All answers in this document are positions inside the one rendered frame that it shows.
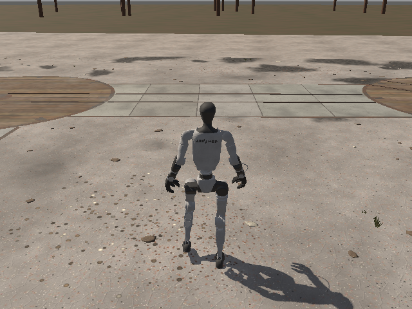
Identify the robot left upper arm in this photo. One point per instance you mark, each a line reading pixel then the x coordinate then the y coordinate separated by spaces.
pixel 183 145

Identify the humanoid robot torso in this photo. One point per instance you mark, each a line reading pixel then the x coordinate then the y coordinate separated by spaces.
pixel 206 149

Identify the left robot forearm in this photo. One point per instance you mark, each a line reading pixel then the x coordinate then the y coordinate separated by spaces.
pixel 174 170

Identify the robot right upper arm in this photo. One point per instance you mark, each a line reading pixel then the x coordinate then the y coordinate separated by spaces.
pixel 231 148

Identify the right robot forearm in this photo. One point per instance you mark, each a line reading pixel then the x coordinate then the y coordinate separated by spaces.
pixel 239 169

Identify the robot right shin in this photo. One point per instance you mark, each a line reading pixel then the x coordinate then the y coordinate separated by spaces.
pixel 220 239

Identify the robot right hand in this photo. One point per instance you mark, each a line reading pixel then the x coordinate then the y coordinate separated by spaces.
pixel 237 179

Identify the robot left hand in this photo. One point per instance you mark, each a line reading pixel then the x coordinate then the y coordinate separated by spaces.
pixel 168 184

